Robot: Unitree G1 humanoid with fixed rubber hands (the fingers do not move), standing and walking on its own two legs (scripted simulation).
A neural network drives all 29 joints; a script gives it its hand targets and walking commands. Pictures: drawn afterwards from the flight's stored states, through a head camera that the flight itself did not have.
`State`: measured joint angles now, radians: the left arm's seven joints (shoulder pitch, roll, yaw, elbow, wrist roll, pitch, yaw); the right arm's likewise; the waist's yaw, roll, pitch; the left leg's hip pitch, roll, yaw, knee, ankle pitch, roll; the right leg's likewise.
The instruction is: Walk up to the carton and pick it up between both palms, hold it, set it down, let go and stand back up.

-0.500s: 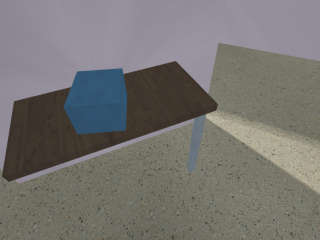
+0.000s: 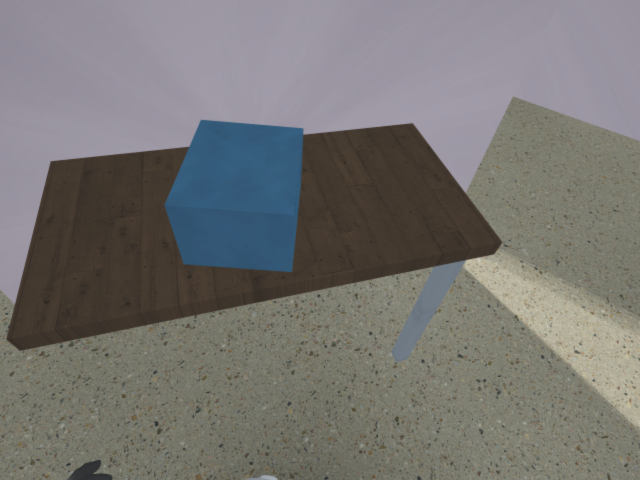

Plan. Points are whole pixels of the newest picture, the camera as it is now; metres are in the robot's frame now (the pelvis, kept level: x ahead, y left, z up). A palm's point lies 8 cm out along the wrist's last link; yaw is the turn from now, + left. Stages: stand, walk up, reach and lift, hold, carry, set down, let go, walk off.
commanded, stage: walk up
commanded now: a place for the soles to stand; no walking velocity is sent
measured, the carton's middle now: (245, 194) +0.61 +0.14 -0.04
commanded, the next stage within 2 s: none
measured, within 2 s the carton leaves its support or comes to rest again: neither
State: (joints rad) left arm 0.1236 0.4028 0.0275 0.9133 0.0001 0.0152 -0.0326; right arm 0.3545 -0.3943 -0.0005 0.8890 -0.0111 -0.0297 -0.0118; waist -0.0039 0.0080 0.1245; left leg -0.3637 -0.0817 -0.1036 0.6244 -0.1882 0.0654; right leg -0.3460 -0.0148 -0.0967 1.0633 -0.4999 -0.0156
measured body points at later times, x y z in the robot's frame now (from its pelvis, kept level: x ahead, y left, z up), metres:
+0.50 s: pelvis -0.01 -0.08 +0.01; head +0.03 -0.11 +0.46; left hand +0.00 +0.25 -0.08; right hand +0.08 -0.39 -0.13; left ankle +0.01 +0.10 -0.67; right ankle +0.02 -0.15 -0.72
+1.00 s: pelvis +0.00 -0.01 +0.00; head +0.03 -0.01 +0.45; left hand +0.02 +0.32 -0.11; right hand +0.12 -0.31 -0.12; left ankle +0.03 +0.10 -0.73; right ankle +0.02 -0.14 -0.71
